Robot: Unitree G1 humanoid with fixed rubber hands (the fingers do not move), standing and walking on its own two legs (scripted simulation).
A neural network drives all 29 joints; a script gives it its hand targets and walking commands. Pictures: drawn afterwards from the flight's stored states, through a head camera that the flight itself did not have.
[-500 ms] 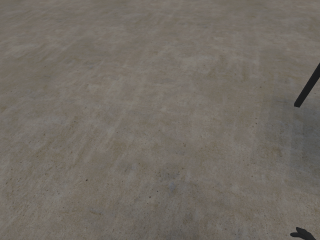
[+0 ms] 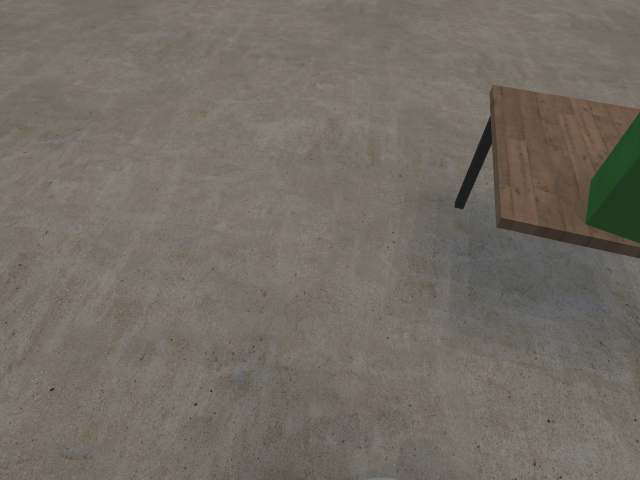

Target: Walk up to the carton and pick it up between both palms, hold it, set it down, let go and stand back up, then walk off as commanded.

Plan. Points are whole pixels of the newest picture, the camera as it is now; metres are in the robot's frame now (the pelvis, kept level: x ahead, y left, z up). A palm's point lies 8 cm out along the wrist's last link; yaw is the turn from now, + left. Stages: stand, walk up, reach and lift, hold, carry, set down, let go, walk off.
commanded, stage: walk up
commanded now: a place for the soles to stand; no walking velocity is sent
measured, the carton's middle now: out of the picture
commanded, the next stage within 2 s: none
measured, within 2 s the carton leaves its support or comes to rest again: neither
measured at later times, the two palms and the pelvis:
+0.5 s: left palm out of the picture +0.07 +0.13 -0.10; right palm out of the picture +0.02 -0.54 -0.08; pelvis -0.02 -0.18 -0.01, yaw -11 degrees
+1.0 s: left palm out of the picture +0.16 +0.02 -0.10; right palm out of the picture +0.01 -0.64 -0.10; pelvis +0.03 -0.30 -0.03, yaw -16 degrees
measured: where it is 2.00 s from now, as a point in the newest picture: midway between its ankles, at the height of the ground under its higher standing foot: outside the picture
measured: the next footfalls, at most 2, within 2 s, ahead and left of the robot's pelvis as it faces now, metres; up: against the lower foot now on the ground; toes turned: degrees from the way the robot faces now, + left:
right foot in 0.16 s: +0.03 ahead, -0.25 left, +0.00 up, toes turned -5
left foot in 0.58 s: +0.13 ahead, -0.11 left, +0.00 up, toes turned -7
